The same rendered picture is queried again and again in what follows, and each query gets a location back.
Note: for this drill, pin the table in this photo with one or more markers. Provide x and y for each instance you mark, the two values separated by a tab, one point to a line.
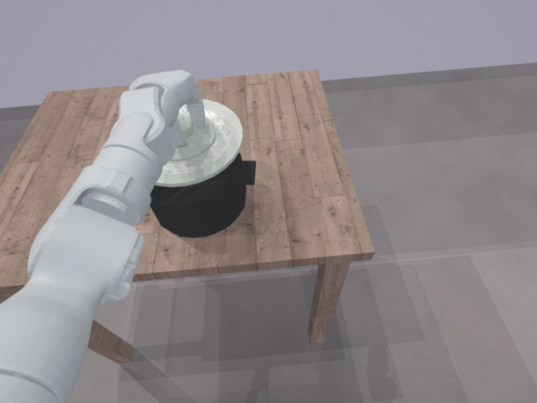
302	209

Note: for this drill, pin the knob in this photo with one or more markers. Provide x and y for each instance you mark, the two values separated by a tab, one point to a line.
186	125

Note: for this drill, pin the robot left upper arm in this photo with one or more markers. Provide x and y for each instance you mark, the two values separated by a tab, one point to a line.
45	327

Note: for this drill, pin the left robot forearm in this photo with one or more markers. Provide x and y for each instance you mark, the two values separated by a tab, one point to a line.
119	182

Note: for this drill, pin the left robot hand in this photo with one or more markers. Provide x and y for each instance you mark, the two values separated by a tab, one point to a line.
188	93

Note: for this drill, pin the lid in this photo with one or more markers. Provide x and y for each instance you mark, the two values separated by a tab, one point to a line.
210	149

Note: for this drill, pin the pot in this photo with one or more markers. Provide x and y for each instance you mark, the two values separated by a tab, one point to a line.
204	208

